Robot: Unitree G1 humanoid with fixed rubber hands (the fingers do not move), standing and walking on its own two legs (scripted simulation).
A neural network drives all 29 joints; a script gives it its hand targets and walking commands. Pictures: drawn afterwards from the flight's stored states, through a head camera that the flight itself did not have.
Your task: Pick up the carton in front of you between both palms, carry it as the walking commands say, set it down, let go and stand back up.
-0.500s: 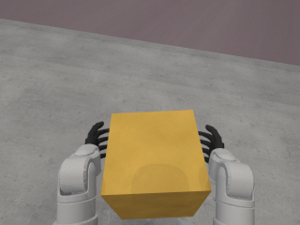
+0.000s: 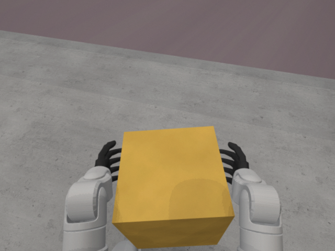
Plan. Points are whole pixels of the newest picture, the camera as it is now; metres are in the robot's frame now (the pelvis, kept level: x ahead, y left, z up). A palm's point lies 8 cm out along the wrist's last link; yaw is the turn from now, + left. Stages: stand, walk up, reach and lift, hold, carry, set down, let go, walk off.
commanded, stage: carry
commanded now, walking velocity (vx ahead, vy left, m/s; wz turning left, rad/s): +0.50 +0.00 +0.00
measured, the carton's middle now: (173, 191) +0.26 +0.00 -0.02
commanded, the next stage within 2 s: none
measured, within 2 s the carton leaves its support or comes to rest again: neither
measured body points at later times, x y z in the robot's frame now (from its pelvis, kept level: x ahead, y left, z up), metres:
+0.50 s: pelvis +0.34 +0.05 +0.00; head +0.36 +0.06 +0.45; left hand +0.63 +0.18 +0.07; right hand +0.61 -0.12 +0.08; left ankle +0.31 +0.12 -0.75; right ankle +0.37 -0.12 -0.68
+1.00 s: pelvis +0.62 -0.01 +0.00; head +0.66 -0.03 +0.44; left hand +0.90 +0.13 +0.05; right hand +0.90 -0.17 +0.04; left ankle +0.66 +0.12 -0.73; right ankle +0.65 -0.09 -0.75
